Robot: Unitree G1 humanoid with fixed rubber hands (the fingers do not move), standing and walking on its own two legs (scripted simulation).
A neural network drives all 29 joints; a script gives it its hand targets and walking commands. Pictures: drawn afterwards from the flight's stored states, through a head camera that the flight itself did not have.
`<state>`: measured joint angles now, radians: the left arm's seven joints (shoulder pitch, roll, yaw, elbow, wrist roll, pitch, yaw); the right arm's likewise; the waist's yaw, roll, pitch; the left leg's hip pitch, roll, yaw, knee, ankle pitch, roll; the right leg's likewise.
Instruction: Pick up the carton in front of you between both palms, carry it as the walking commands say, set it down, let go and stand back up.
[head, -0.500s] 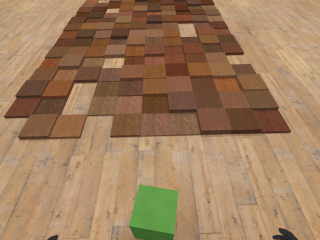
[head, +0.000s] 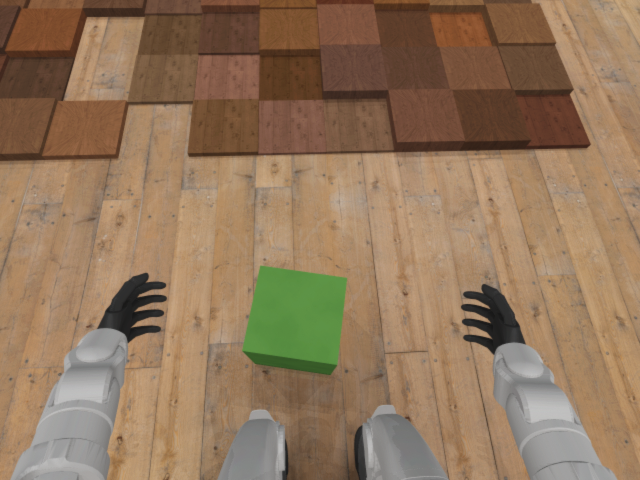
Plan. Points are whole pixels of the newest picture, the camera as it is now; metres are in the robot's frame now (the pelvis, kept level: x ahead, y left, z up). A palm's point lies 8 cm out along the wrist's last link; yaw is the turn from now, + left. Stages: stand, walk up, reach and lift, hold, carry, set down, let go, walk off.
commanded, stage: reach and lift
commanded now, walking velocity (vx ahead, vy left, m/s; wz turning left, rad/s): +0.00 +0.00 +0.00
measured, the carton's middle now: (297, 324) +0.42 +0.04 -0.58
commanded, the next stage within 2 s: none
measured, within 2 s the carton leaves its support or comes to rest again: neither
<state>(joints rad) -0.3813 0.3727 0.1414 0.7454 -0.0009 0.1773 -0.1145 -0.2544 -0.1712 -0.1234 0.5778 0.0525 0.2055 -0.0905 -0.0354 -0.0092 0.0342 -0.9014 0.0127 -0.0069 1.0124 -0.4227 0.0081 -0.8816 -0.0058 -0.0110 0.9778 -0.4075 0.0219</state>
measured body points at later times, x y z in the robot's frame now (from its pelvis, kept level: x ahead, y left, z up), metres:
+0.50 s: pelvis -0.06 +0.02 -0.07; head +0.23 +0.06 +0.27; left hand +0.48 +0.22 -0.17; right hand +0.41 -0.16 -0.17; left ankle +0.03 +0.11 -0.67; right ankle +0.03 -0.13 -0.67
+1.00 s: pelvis -0.08 +0.00 -0.25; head +0.27 +0.03 +0.03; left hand +0.46 +0.22 -0.42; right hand +0.40 -0.17 -0.41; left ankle +0.03 +0.11 -0.67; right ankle +0.03 -0.13 -0.67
